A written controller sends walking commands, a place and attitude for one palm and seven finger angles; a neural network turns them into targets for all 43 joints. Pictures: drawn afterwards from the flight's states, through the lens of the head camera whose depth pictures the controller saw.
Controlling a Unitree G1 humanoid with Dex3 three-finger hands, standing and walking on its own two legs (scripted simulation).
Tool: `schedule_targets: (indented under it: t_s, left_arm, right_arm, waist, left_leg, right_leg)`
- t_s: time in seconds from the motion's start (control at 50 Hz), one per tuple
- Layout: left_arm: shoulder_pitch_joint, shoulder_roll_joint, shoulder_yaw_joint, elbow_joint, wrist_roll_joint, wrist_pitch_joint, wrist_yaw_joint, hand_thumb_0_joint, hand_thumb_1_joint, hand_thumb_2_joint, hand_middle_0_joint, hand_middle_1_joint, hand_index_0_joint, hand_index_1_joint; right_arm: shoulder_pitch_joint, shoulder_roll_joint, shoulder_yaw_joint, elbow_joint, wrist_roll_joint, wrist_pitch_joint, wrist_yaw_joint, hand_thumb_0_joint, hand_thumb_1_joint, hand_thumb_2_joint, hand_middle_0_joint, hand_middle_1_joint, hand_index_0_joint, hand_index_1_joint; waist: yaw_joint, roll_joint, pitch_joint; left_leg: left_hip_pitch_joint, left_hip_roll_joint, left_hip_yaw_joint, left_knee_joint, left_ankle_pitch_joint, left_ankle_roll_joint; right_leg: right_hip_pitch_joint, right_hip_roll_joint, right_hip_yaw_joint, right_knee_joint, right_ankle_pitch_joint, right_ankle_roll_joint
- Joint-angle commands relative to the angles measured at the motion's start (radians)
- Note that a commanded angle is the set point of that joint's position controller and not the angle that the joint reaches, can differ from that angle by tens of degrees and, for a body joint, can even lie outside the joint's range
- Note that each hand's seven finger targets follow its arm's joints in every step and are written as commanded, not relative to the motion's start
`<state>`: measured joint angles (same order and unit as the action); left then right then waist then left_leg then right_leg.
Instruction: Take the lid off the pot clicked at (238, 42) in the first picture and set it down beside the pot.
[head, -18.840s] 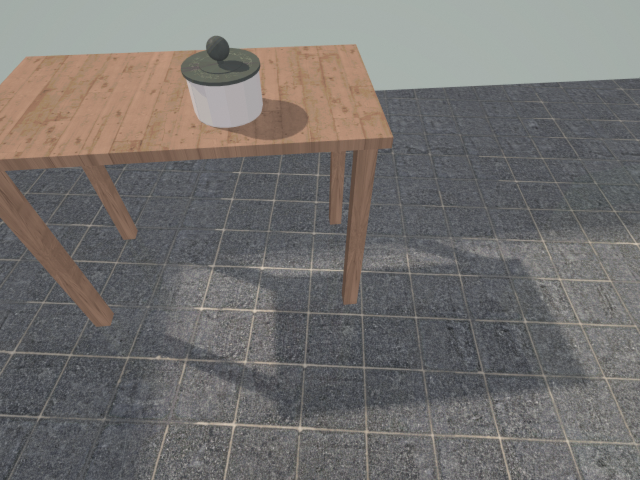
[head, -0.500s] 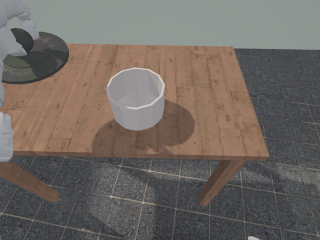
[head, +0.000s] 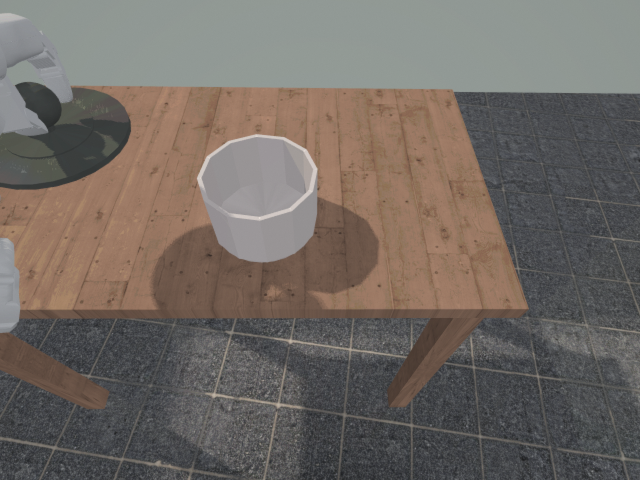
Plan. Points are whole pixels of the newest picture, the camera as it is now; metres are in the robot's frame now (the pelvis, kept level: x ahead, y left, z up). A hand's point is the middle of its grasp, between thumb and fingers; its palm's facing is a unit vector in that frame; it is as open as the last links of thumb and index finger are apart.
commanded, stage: lower the lid onto the table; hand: left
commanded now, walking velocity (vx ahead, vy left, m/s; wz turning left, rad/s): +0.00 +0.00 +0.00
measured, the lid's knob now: (34, 105) +0.51 +0.30 +0.19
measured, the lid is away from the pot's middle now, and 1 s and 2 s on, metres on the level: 0.24 0.23 0.24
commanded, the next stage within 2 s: none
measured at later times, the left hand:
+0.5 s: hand (31, 136) +0.47 +0.29 +0.18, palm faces -0.39 -0.09 -0.91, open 8.1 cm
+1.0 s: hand (57, 154) +0.48 +0.29 +0.14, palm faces -0.45 -0.09 -0.89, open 8.1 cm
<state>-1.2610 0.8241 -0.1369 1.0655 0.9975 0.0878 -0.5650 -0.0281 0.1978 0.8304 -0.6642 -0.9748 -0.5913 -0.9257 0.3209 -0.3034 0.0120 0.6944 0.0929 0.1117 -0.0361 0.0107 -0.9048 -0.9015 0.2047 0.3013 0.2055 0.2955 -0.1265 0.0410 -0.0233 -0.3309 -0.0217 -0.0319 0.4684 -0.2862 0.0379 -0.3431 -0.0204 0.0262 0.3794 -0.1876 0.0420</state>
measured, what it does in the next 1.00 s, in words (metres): stands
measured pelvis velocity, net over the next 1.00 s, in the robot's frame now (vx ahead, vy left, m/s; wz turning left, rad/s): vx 0.00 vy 0.01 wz -0.01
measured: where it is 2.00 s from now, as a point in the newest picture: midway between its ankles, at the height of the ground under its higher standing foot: outside the picture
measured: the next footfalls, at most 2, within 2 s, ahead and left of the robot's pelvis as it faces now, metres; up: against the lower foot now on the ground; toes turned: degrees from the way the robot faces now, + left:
none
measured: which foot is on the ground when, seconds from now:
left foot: down 0.00-1.00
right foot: down 0.00-1.00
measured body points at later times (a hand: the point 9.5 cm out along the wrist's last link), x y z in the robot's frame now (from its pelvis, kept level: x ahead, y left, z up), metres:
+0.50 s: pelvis +0.00 +0.00 +0.00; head +0.06 +0.00 +0.44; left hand +0.49 +0.29 +0.23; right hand +0.05 -0.27 -0.13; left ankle -0.04 +0.10 -0.74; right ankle -0.01 -0.15 -0.74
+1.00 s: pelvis +0.00 +0.01 +0.00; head +0.08 +0.01 +0.44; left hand +0.50 +0.29 +0.20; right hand +0.01 -0.27 -0.13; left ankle -0.04 +0.10 -0.74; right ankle -0.01 -0.15 -0.74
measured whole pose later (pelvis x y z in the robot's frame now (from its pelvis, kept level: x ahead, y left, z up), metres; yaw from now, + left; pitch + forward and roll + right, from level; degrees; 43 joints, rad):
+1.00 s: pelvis +0.00 +0.01 +0.00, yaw -1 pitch +11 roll -2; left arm -1.17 0.81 -0.10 1.13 0.99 -0.03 -0.51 -0.03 0.20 0.83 -0.66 -0.97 -0.59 -0.93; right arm 0.33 -0.29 0.01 0.70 0.09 0.13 -0.05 0.01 -0.90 -0.90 0.21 0.30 0.21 0.30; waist -0.14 0.03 -0.03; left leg -0.40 -0.02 -0.02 0.53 -0.31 0.04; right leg -0.41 -0.02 0.04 0.43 -0.20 0.05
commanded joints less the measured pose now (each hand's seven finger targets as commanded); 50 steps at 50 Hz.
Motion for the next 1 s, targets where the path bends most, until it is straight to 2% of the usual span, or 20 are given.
schedule_targets:
  t_s: [0.0, 0.04, 0.08, 0.1, 0.14, 0.16, 0.2, 0.34, 0.38, 0.44, 0.46, 0.54, 0.56, 0.58, 0.62, 0.68, 0.8, 0.9, 0.94, 0.98]
  left_arm:
    - [-0.565, 0.304, 0.088, -0.229, 0.014, -0.009, 0.056, 0.000, 0.617, 1.019, -0.833, -1.065, -0.786, -1.033]
    - [-0.627, 0.259, 0.057, -0.325, 0.000, -0.018, 0.059, 0.000, 0.617, 1.019, -0.833, -1.065, -0.786, -1.033]
    - [-0.598, 0.293, 0.102, -0.334, 0.008, -0.026, 0.064, 0.000, 0.617, 1.019, -0.833, -1.065, -0.786, -1.033]
    - [-0.562, 0.316, 0.125, -0.299, 0.010, -0.028, 0.065, 0.000, 0.617, 1.019, -0.833, -1.065, -0.786, -1.033]
    - [-0.493, 0.292, 0.114, -0.245, -0.002, -0.033, 0.063, 0.000, 0.617, 1.019, -0.833, -1.065, -0.786, -1.033]
    - [-0.468, 0.290, 0.118, -0.191, 0.002, -0.033, 0.062, 0.000, 0.617, 1.019, -0.833, -1.065, -0.786, -1.033]
    - [-0.464, 0.273, 0.101, -0.172, -0.003, -0.029, 0.061, 0.000, 0.617, 1.019, -0.833, -1.065, -0.786, -1.033]
    - [-0.542, 0.249, 0.075, -0.297, -0.011, -0.048, 0.070, 0.000, 0.617, 1.019, -0.833, -1.065, -0.786, -1.033]
    - [-0.485, 0.259, 0.098, -0.229, -0.009, -0.055, 0.072, 0.000, 0.617, 1.019, -0.833, -1.065, -0.786, -1.033]
    - [-0.462, 0.219, 0.058, -0.168, -0.027, -0.057, 0.066, 0.000, 0.617, 1.019, -0.833, -1.065, -0.786, -1.033]
    - [-0.496, 0.254, 0.081, -0.198, -0.018, -0.060, 0.071, 0.000, 0.617, 1.019, -0.833, -1.065, -0.786, -1.033]
    - [-0.546, 0.239, 0.068, -0.283, -0.023, -0.080, 0.082, 0.000, 0.617, 1.019, -0.833, -1.065, -0.786, -1.033]
    - [-0.546, 0.263, 0.092, -0.285, -0.015, -0.085, 0.085, 0.000, 0.617, 1.019, -0.833, -1.065, -0.786, -1.033]
    - [-0.498, 0.231, 0.074, -0.210, -0.018, -0.085, 0.083, 0.000, 0.617, 1.019, -0.833, -1.065, -0.786, -1.033]
    - [-0.484, 0.271, 0.102, -0.192, -0.022, -0.089, 0.083, 0.000, 0.617, 1.019, -0.833, -1.065, -0.786, -1.033]
    - [-0.479, 0.233, 0.073, -0.166, -0.020, -0.095, 0.087, 0.000, 0.617, 1.019, -0.833, -1.065, -0.786, -1.033]
    - [-0.484, 0.294, 0.123, -0.208, -0.008, -0.118, 0.102, 0.000, 0.617, 1.019, -0.833, -1.065, -0.786, -1.033]
    - [-0.443, 0.299, 0.110, -0.109, -0.013, -0.119, 0.100, 0.000, 0.617, 1.019, -0.833, -1.065, -0.786, -1.033]
    - [-0.489, 0.295, 0.105, -0.194, -0.010, -0.127, 0.108, 0.000, 0.617, 1.019, -0.833, -1.065, -0.786, -1.033]
    - [-0.488, 0.309, 0.121, -0.198, -0.001, -0.136, 0.114, 0.000, 0.617, 1.019, -0.833, -1.065, -0.786, -1.033]
  right_arm:
    - [0.038, -0.160, -0.047, -0.089, -0.002, -0.020, -0.013, 0.000, -0.900, -0.900, 0.200, 0.300, 0.200, 0.300]
    - [0.039, -0.155, -0.059, -0.098, -0.007, -0.027, -0.015, 0.000, -0.900, -0.900, 0.200, 0.300, 0.200, 0.300]
    - [0.044, -0.150, -0.061, -0.096, -0.015, -0.037, -0.013, 0.000, -0.900, -0.900, 0.200, 0.300, 0.200, 0.300]
    - [0.048, -0.151, -0.058, -0.092, -0.014, -0.036, -0.014, 0.000, -0.900, -0.900, 0.200, 0.300, 0.200, 0.300]
    - [0.052, -0.156, -0.056, -0.094, -0.011, -0.031, -0.013, 0.000, -0.900, -0.900, 0.200, 0.300, 0.200, 0.300]
    - [0.046, -0.152, -0.051, -0.091, -0.009, -0.028, -0.011, 0.000, -0.900, -0.900, 0.200, 0.300, 0.200, 0.300]
    - [0.040, -0.156, -0.052, -0.094, -0.006, -0.019, -0.008, 0.000, -0.900, -0.900, 0.200, 0.300, 0.200, 0.300]
    - [0.039, -0.154, -0.062, -0.100, -0.012, -0.017, -0.010, 0.000, -0.900, -0.900, 0.200, 0.300, 0.200, 0.300]
    - [0.046, -0.150, -0.060, -0.093, -0.012, -0.020, -0.011, 0.000, -0.900, -0.900, 0.200, 0.300, 0.200, 0.300]
    - [0.051, -0.161, -0.058, -0.079, -0.005, -0.014, -0.015, 0.000, -0.900, -0.900, 0.200, 0.300, 0.200, 0.300]
    - [0.050, -0.160, -0.057, -0.078, -0.007, -0.011, -0.014, 0.000, -0.900, -0.900, 0.200, 0.300, 0.200, 0.300]
    - [0.053, -0.155, -0.062, -0.080, -0.014, -0.023, -0.019, 0.000, -0.900, -0.900, 0.200, 0.300, 0.200, 0.300]
    - [0.055, -0.152, -0.062, -0.079, -0.017, -0.024, -0.018, 0.000, -0.900, -0.900, 0.200, 0.300, 0.200, 0.300]
    - [0.062, -0.151, -0.060, -0.071, -0.014, -0.025, -0.021, 0.000, -0.900, -0.900, 0.200, 0.300, 0.200, 0.300]
    - [0.065, -0.159, -0.058, -0.068, -0.010, -0.020, -0.022, 0.000, -0.900, -0.900, 0.200, 0.300, 0.200, 0.300]
    - [0.066, -0.158, -0.060, -0.065, -0.011, -0.017, -0.022, 0.000, -0.900, -0.900, 0.200, 0.300, 0.200, 0.300]
    - [0.076, -0.156, -0.065, -0.071, -0.016, -0.018, -0.024, 0.000, -0.900, -0.900, 0.200, 0.300, 0.200, 0.300]
    - [0.091, -0.168, -0.060, -0.057, -0.007, -0.001, -0.025, 0.000, -0.900, -0.900, 0.200, 0.300, 0.200, 0.300]
    - [0.081, -0.167, -0.067, -0.070, -0.011, 0.001, -0.025, 0.000, -0.900, -0.900, 0.200, 0.300, 0.200, 0.300]
    - [0.094, -0.161, -0.066, -0.064, -0.015, -0.003, -0.027, 0.000, -0.900, -0.900, 0.200, 0.300, 0.200, 0.300]
  waist:
    - [0.005, 0.061, -0.428]
    - [0.000, 0.128, -0.493]
    - [0.008, 0.136, -0.521]
    - [0.009, 0.117, -0.507]
    - [0.013, 0.117, -0.475]
    - [0.011, 0.056, -0.430]
    - [0.011, 0.035, -0.404]
    - [0.002, 0.123, -0.487]
    - [0.000, 0.085, -0.460]
    - [-0.008, 0.054, -0.404]
    - [-0.003, 0.047, -0.419]
    - [-0.004, 0.138, -0.485]
    - [-0.003, 0.135, -0.481]
    - [-0.009, 0.107, -0.452]
    - [-0.004, 0.068, -0.440]
    - [-0.008, 0.084, -0.418]
    - [0.001, 0.120, -0.484]
    - [-0.008, 0.034, -0.409]
    - [-0.002, 0.135, -0.479]
    - [-0.005, 0.142, -0.494]
  left_leg:
    - [0.189, -0.010, 0.033, -0.004, 0.474, 0.038]
    - [0.269, -0.001, 0.018, 0.010, 0.584, 0.034]
    - [0.308, -0.001, 0.008, 0.028, 0.647, 0.037]
    - [0.294, -0.002, 0.010, 0.030, 0.633, 0.037]
    - [0.261, -0.005, 0.016, 0.023, 0.627, 0.031]
    - [0.219, -0.007, 0.016, 0.022, 0.576, 0.031]
    - [0.192, -0.008, 0.028, 0.013, 0.521, 0.033]
    - [0.286, 0.002, 0.009, 0.031, 0.643, 0.029]
    - [0.257, -0.004, 0.013, 0.037, 0.591, 0.035]
    - [0.199, -0.006, 0.030, 0.018, 0.486, 0.034]
    - [0.196, -0.006, 0.027, 0.016, 0.470, 0.034]
    - [0.279, 0.001, 0.008, 0.035, 0.601, 0.027]
    - [0.274, 0.000, 0.002, 0.037, 0.580, 0.026]
    - [0.253, -0.003, 0.009, 0.038, 0.559, 0.030]
    - [0.211, -0.006, 0.018, 0.024, 0.483, 0.032]
    - [0.200, -0.007, 0.020, 0.030, 0.486, 0.031]
    - [0.237, -0.006, 0.013, 0.050, 0.562, 0.030]
    - [0.140, -0.008, 0.031, 0.038, 0.435, 0.034]
    - [0.204, -0.004, 0.024, 0.052, 0.533, 0.030]
    - [0.233, 0.001, 0.010, 0.066, 0.577, 0.026]
  right_leg:
    - [0.179, 0.055, -0.077, 0.028, 0.363, -0.070]
    - [0.159, 0.052, -0.077, 0.028, 0.382, -0.072]
    - [0.153, 0.060, -0.071, 0.035, 0.392, -0.068]
    - [0.154, 0.060, -0.073, 0.036, 0.388, -0.067]
    - [0.151, 0.055, -0.079, 0.035, 0.391, -0.070]
    - [0.149, 0.059, -0.083, 0.041, 0.377, -0.067]
    - [0.146, 0.057, -0.084, 0.038, 0.364, -0.067]
    - [0.120, 0.056, -0.078, 0.037, 0.382, -0.070]
    - [0.116, 0.063, -0.081, 0.040, 0.361, -0.067]
    - [0.109, 0.055, -0.086, 0.032, 0.334, -0.068]
    - [0.122, 0.058, -0.084, 0.037, 0.331, -0.067]
    - [0.102, 0.060, -0.081, 0.039, 0.356, -0.073]
    - [0.100, 0.064, -0.079, 0.040, 0.338, -0.070]
    - [0.089, 0.067, -0.083, 0.041, 0.330, -0.069]
    - [0.112, 0.063, -0.082, 0.041, 0.323, -0.068]
    - [0.086, 0.064, -0.085, 0.046, 0.319, -0.071]
    - [0.100, 0.065, -0.075, 0.058, 0.352, -0.070]
    - [0.094, 0.066, -0.081, 0.061, 0.328, -0.066]
    - [0.085, 0.061, -0.076, 0.067, 0.353, -0.073]
    - [0.067, 0.071, -0.078, 0.072, 0.343, -0.069]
